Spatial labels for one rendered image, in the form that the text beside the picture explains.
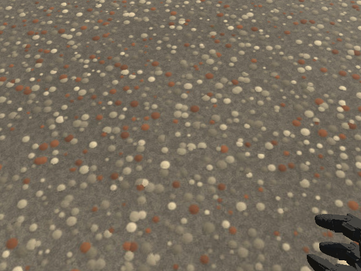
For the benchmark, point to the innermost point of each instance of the right robot hand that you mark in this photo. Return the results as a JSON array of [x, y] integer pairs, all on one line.
[[350, 226]]

